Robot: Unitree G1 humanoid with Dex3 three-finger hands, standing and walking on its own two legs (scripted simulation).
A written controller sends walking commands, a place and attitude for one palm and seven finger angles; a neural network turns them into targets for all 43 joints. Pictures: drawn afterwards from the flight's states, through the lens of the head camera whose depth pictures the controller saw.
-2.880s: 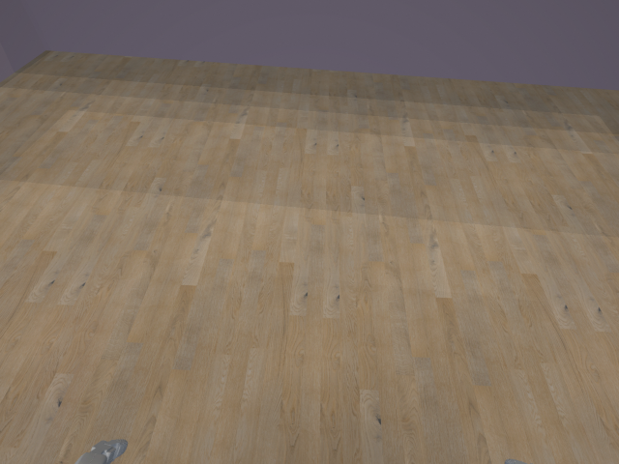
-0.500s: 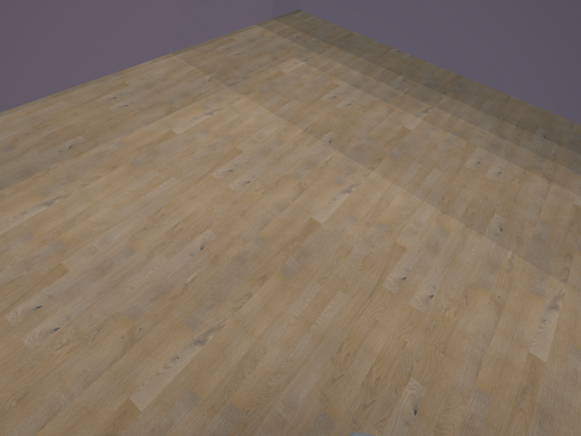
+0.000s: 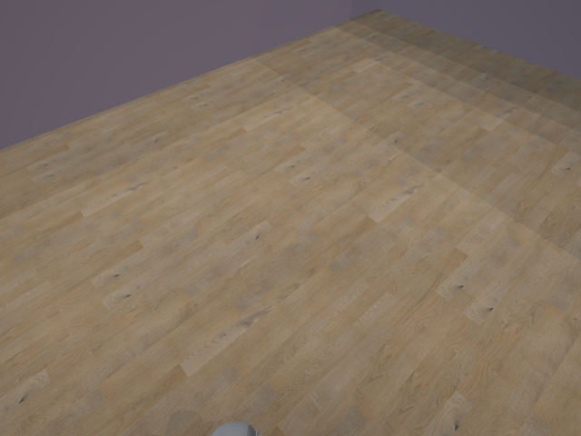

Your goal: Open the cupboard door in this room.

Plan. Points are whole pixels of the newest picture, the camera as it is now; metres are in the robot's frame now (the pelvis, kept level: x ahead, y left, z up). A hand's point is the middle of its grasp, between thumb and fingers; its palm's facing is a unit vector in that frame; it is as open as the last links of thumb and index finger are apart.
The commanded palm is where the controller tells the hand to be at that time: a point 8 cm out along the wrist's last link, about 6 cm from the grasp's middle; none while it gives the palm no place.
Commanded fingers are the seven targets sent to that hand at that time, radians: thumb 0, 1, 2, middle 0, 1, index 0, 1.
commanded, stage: turn or walk to find it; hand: left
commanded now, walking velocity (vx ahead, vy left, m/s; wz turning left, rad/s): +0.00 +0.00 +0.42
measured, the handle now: out of the picture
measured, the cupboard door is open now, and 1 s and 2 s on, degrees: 0 0 0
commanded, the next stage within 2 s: none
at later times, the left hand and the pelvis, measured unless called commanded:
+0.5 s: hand out of the picture -0.02 +0.29 -0.18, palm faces +0.25 -0.94 -0.21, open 7.4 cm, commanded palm none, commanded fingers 0.00 0.90 0.90 -0.20 -0.30 -0.20 -0.30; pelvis -0.03 +0.08 +0.00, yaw +11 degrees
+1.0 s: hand out of the picture -0.03 +0.22 -0.14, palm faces +0.38 -0.88 -0.28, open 7.4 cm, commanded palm none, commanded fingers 0.00 0.90 0.90 -0.20 -0.30 -0.20 -0.30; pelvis -0.06 +0.01 +0.00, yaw +23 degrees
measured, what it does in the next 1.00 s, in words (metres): steps on the spot, turning left: left foot, then right foot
